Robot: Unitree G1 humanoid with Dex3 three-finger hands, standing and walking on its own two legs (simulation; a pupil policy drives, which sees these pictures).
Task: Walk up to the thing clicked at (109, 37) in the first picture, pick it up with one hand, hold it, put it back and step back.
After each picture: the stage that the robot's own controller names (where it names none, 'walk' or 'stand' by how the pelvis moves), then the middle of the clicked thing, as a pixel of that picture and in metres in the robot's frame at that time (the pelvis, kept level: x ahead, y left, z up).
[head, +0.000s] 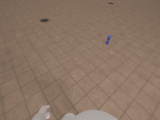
stand; (108, 39) +1.87 -0.45 -0.65
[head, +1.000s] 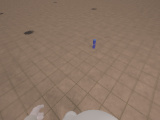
walk; (94, 43) +1.78 +0.02 -0.62
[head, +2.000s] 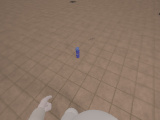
walk; (77, 52) +1.20 +0.27 -0.64
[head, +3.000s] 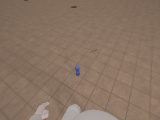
walk; (77, 70) +0.81 +0.24 -0.64
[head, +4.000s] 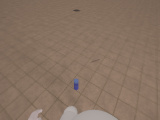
walk; (76, 84) +0.57 +0.18 -0.64
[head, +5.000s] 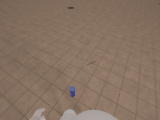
stand; (72, 91) +0.43 +0.18 -0.64
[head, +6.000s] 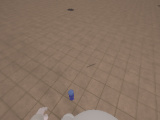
stand; (71, 95) +0.40 +0.19 -0.65
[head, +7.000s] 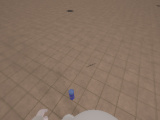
stand; (71, 94) +0.42 +0.19 -0.66
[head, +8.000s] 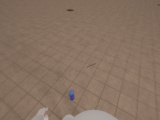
stand; (71, 95) +0.40 +0.19 -0.66
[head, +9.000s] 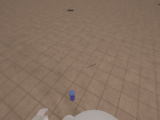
stand; (72, 95) +0.40 +0.19 -0.66
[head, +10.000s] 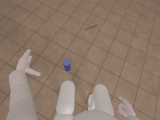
go down; (67, 65) +0.46 +0.19 -0.40
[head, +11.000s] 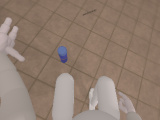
go down; (63, 55) +0.49 +0.21 -0.27
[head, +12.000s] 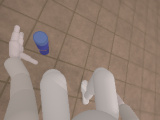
close in; (42, 45) +0.48 +0.25 -0.18
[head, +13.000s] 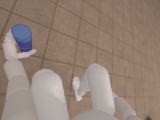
close; (24, 42) +0.47 +0.28 -0.16
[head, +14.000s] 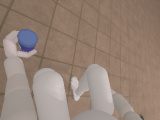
lift; (27, 45) +0.44 +0.27 -0.17
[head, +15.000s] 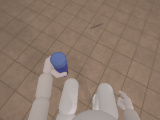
lift; (61, 67) +0.34 +0.19 +0.00
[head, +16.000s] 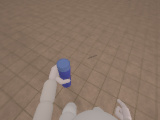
hold; (65, 75) +0.31 +0.16 +0.03
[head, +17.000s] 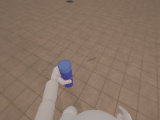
hold; (66, 75) +0.31 +0.15 +0.03
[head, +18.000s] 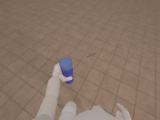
crouch; (67, 72) +0.33 +0.15 +0.02
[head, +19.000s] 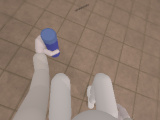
crouch; (52, 46) +0.48 +0.20 -0.04
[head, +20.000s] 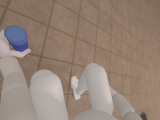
lower; (19, 45) +0.45 +0.28 -0.17
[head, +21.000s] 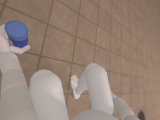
lower; (19, 41) +0.46 +0.28 -0.17
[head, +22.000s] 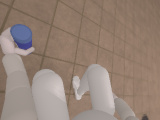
lower; (24, 43) +0.45 +0.28 -0.17
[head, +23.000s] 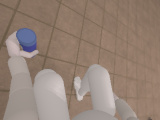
lower; (29, 46) +0.44 +0.26 -0.16
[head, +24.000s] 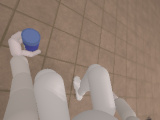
open; (31, 45) +0.45 +0.25 -0.16
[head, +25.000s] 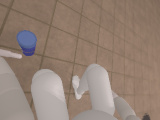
rise; (28, 46) +0.45 +0.26 -0.17
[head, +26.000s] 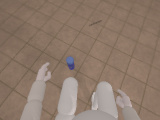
walk; (70, 64) +0.47 +0.18 -0.36
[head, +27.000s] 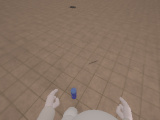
stand; (73, 93) +0.41 +0.15 -0.59
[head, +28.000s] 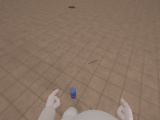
stand; (73, 93) +0.41 +0.16 -0.60
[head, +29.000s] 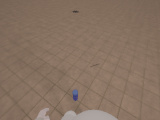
stand; (75, 95) +0.42 +0.14 -0.64
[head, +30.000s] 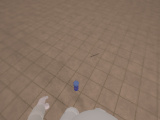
walk; (76, 86) +0.44 +0.12 -0.63
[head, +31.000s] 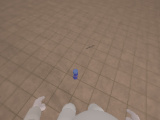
walk; (75, 74) +0.58 +0.15 -0.64
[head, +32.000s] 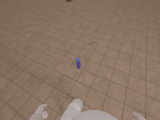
walk; (78, 63) +0.89 +0.25 -0.63
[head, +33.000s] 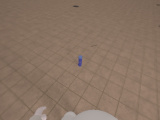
stand; (80, 61) +1.05 +0.17 -0.64
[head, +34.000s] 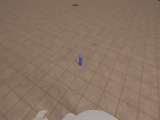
stand; (80, 60) +1.06 +0.17 -0.66
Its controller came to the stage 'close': yes
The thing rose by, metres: 0.68
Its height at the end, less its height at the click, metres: +0.00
